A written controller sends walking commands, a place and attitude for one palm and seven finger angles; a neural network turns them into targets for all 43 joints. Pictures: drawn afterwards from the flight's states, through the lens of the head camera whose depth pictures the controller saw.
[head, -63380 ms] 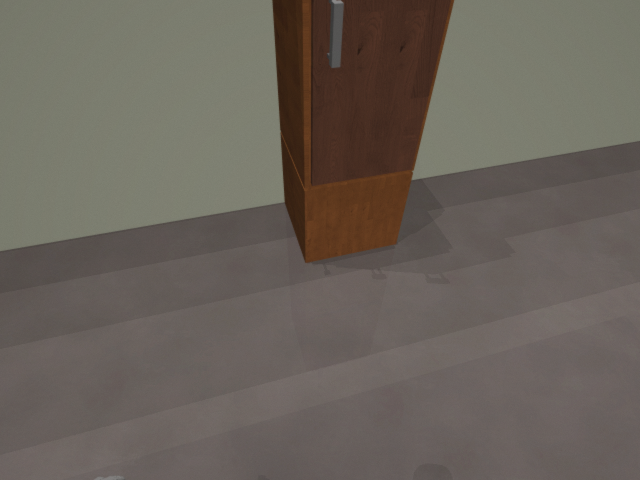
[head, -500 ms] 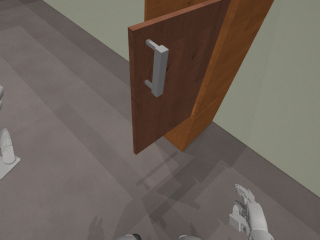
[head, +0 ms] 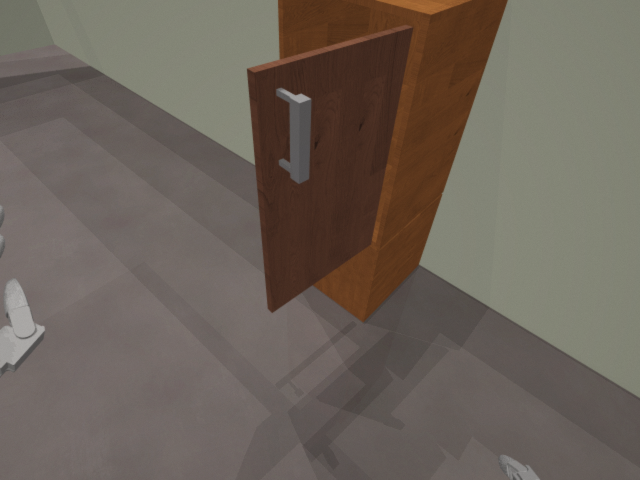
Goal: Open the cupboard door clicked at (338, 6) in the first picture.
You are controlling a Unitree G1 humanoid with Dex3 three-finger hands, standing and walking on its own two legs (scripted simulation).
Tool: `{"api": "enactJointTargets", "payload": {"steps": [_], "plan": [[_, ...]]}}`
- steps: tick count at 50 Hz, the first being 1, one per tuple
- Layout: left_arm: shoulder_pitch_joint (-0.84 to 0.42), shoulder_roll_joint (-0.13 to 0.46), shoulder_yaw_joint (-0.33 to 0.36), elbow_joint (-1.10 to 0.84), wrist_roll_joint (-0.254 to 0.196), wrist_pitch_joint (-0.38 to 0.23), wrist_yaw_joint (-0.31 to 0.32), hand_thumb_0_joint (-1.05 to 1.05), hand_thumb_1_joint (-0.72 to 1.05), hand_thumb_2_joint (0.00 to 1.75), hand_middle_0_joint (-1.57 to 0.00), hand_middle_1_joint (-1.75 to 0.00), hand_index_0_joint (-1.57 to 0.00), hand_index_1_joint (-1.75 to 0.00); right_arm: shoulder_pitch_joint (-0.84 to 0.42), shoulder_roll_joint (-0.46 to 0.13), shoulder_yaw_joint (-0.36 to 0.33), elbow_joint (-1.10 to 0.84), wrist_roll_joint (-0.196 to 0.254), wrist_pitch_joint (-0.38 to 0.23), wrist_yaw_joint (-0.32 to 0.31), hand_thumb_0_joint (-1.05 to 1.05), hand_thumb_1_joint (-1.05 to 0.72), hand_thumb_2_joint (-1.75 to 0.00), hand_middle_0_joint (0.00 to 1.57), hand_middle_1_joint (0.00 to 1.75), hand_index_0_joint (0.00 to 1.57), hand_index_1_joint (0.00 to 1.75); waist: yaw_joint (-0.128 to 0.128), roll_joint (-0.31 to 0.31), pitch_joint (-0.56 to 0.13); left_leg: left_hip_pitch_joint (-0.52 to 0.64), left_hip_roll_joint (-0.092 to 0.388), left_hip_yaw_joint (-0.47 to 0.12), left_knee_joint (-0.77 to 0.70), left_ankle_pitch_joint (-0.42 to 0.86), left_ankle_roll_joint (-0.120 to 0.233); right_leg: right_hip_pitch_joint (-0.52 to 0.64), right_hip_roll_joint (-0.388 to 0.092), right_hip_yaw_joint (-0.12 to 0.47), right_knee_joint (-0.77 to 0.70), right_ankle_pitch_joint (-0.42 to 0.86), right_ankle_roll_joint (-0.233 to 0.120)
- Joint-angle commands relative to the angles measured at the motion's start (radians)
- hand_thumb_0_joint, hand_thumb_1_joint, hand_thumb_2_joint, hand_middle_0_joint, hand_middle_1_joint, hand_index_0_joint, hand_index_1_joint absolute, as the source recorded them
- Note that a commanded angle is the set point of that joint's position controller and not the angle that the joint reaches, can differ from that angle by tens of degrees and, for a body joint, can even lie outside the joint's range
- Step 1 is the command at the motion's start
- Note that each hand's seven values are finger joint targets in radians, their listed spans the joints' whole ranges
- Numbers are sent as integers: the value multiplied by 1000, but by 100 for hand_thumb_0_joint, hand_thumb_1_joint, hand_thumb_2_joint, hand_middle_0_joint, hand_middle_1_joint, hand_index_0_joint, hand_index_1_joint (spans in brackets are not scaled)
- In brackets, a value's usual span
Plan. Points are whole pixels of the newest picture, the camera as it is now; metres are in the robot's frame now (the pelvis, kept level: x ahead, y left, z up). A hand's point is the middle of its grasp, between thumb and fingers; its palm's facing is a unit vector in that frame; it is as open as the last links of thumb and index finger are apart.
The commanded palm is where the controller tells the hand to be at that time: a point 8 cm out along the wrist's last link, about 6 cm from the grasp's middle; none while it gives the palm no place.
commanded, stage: stop stepping back and stand still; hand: left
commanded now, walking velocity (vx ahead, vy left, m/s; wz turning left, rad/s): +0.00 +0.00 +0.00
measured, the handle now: (291, 136) +0.59 +0.08 +0.15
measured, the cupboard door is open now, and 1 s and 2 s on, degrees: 84 84 84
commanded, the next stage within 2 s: let the arm hang, fingers relaxed in 0.28 s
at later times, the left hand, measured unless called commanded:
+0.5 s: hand (86, 443) +0.16 +0.27 +0.01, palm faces +0.16 -0.87 -0.47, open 7.4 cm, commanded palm none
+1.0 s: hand out of the picture -0.14 +0.23 -0.15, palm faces +0.06 -0.96 -0.28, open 7.3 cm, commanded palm none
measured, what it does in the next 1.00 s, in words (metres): shifts its weight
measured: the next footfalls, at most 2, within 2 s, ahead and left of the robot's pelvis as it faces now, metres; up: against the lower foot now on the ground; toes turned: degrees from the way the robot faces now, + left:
none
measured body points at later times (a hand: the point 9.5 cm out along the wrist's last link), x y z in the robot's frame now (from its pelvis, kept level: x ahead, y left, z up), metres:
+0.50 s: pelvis -0.05 +0.01 +0.00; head -0.05 -0.01 +0.45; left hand +0.15 +0.31 +0.04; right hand +0.12 -0.25 -0.10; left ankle +0.00 +0.11 -0.73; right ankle -0.06 -0.10 -0.73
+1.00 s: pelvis -0.08 +0.01 +0.01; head -0.06 +0.01 +0.46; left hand -0.14 +0.28 -0.13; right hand -0.08 -0.24 -0.14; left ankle +0.00 +0.11 -0.73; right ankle -0.06 -0.10 -0.73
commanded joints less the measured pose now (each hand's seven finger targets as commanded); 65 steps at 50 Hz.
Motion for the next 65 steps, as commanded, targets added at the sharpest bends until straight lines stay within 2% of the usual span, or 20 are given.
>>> {"api": "enactJointTargets", "payload": {"steps": [1, 4, 5, 7, 9, 11, 13, 15, 18, 19, 20, 22, 24, 26, 28, 30, 34, 39, 50, 65], "plan": [[-21, 241, 135, -299, 5, -93, 12, 0, 90, 90, -20, -30, -20, -30, -136, -107, -34, -186, -9, -95, 15, 0, -90, -90, 20, 30, 20, 30, 20, 232, -8, 55, 253, -319, -255, 226, 140, -104, 19, 6, 53, -83, 11], [69, 213, 146, -268, 8, -91, 13, 0, 90, 90, -20, -30, -20, -30, -160, -102, -29, -208, 1, -88, 25, 0, -90, -90, 20, 30, 20, 30, 22, 214, 23, -131, 147, -143, -230, -72, 53, 59, 5, 0, -191, 82, -6], [79, 217, 158, -246, 5, -96, 12, 0, 90, 90, -20, -30, -20, -30, -160, -95, -30, -215, -2, -82, 27, 0, -90, -90, 20, 30, 20, 30, 14, 143, 37, -144, 93, -105, -164, -138, 22, 31, -34, 86, -272, 73, -34], [107, 216, 159, -225, -9, -94, 7, 0, 90, 90, -20, -30, -20, -30, -143, -79, -45, -212, 7, -65, 34, 0, -90, -90, 20, 30, 20, 30, 15, -107, 42, -116, 7, -58, 171, -70, -21, -92, -232, 395, -459, -9, -128], [57, 204, 153, -196, -6, -104, 9, 0, 90, 90, -20, -30, -20, -30, -140, -71, -36, -194, 4, -67, 31, 0, -90, -90, 20, 30, 20, 30, 12, -77, 37, -154, 28, -90, 275, -117, -22, -43, -260, 336, -399, 309, -160], [-10, 189, 129, -167, 7, -103, 11, 0, 90, 90, -20, -30, -20, -30, -147, -66, -24, -190, 5, -72, 21, 0, -90, -90, 20, 30, 20, 30, 4, -34, 18, -80, 46, -77, 86, -83, -12, 2, -212, 220, -300, 498, -117], [-19, 167, 103, -145, 7, -101, 12, 0, 90, 90, -20, -30, -20, -30, -135, -76, -25, -181, 1, -76, 13, 0, -90, -90, 20, 30, 20, 30, 2, 20, -15, 76, 33, -61, -118, 136, -1, -7, -130, 139, -244, 478, -50], [-44, 169, 80, -186, 7, -101, 6, 0, 90, 90, -20, -30, -20, -30, -156, -103, -42, -197, 6, -82, 9, 0, -90, -90, 20, 30, 20, 30, 25, 73, -36, 182, 108, -127, -150, 307, 22, -51, -51, 106, -239, 368, 5], [-29, 182, 82, -222, 19, -91, 1, 0, 90, 90, -20, -30, -20, -30, -155, -93, -28, -207, 3, -79, 11, 0, -90, -90, 20, 30, 20, 30, 21, 145, -50, 165, 109, -136, -140, 471, 22, -3, -25, 60, -201, 474, 8], [-71, 24, -288, 566, 90, 78, -130, 0, 90, 90, -20, -30, -20, -30, -203, -279, -89, 37, 2, -83, 100, 0, -90, -90, 20, 30, 20, 30, -18, 148, 18, 44, 125, -177, -26, 641, 47, -99, -71, 12, -45, 564, -11], [-65, 8, -275, 602, 71, 153, -147, 0, 90, 90, -20, -30, -20, -30, -139, -238, -90, 26, 12, -9, 99, 0, -90, -90, 20, 30, 20, 30, 9, 136, -28, 27, 140, -180, -73, 629, 58, -65, -47, 36, -39, 379, -16], [-110, -18, -300, 695, 70, 171, -152, 0, 90, 90, -20, -30, -20, -30, -159, -213, -65, 17, -7, 30, 92, 0, -90, -90, 20, 30, 20, 30, 28, 67, -39, -69, 196, -282, -131, 391, 107, -48, -21, 40, -18, 113, -19], [-155, 30, -308, 821, 76, 166, -159, 0, 90, 90, -20, -30, -20, -30, -195, -213, -52, 26, -20, 48, 94, 0, -90, -90, 20, 30, 20, 30, 45, -15, -31, -100, 149, -274, -144, 242, 85, 2, -38, 64, -109, 165, -29], [-242, 79, -320, 946, 78, 158, -158, 0, 90, 90, -20, -30, -20, -30, -201, -212, -55, 58, -16, 68, 97, 0, -90, -90, 20, 30, 20, 30, 24, -137, -41, -19, 80, -201, -84, 194, 38, -31, -105, 125, -214, 241, -66], [-318, 73, -349, 1068, 70, 163, -154, 0, 90, 90, -20, -30, -20, -30, -190, -184, -45, 117, -19, 94, 98, 0, -90, -90, 20, 30, 20, 30, -4, -65, 4, 68, 39, -154, -52, 110, 15, -134, -150, 166, -295, 161, -99], [-353, 55, -370, 1170, 64, 171, -150, 0, 90, 90, -20, -30, -20, -30, -177, -163, -34, 164, -23, 112, 97, 0, -90, -90, 20, 30, 20, 30, -16, 65, 42, 109, 53, -167, -101, 81, 12, -176, -121, 153, -318, 56, -92], [-275, 20, -378, 1350, 57, 178, -149, 0, 90, 90, -20, -30, -20, -30, -166, -152, -26, 236, -23, 120, 86, 0, -90, -90, 20, 30, 20, 30, 15, 205, 84, 10, 84, -230, -259, -96, 20, -75, -61, 109, -310, 10, -60], [-205, -9, -369, 1475, 55, 172, -149, 0, 90, 90, -20, -30, -20, -30, -97, -142, -39, 310, -19, 119, 73, 0, -90, -90, 20, 30, 20, 30, 19, 170, 51, 39, 85, -229, -266, -118, 24, -45, -64, 96, -337, 18, -68], [-208, 17, -358, 1536, 57, 175, -143, 0, 90, 90, -20, -30, -20, -30, -36, -158, -63, 370, -20, 127, 69, 0, -90, -90, 20, 30, 20, 30, 15, 43, 140, 35, 78, -229, -246, -144, 32, -129, -79, 103, -375, -110, -85], [-339, 84, -353, 1506, 56, 159, -147, 0, 90, 90, -20, -30, -20, -30, -147, -213, -57, 375, -22, 103, 84, 0, -90, -90, 20, 30, 20, 30, 24, 91, 110, 47, 100, -253, -317, -23, 24, -24, -86, 99, -351, 58, -66]]}}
